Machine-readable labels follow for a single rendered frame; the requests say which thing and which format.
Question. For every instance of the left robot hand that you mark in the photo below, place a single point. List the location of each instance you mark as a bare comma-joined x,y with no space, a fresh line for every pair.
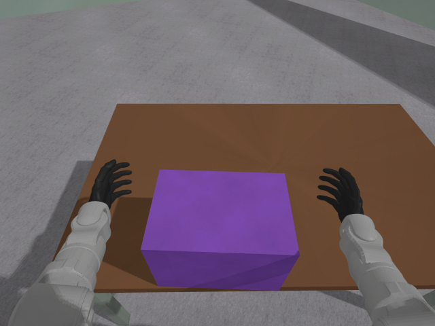
103,188

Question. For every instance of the robot right upper arm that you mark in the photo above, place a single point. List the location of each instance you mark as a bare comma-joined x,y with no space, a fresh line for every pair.
412,319

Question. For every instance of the right robot hand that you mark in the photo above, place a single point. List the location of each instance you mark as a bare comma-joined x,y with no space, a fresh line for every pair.
348,200

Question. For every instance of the robot left upper arm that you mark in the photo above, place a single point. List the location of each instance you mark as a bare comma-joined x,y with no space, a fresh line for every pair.
57,305

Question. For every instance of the left robot forearm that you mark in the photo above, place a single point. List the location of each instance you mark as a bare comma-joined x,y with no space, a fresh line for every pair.
79,259

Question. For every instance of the table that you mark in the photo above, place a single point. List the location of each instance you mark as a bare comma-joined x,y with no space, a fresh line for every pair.
391,159

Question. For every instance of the carton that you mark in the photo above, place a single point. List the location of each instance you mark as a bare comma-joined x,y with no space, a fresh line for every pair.
220,230

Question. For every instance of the right robot forearm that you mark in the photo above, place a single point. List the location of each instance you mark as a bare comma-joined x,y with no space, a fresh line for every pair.
382,285

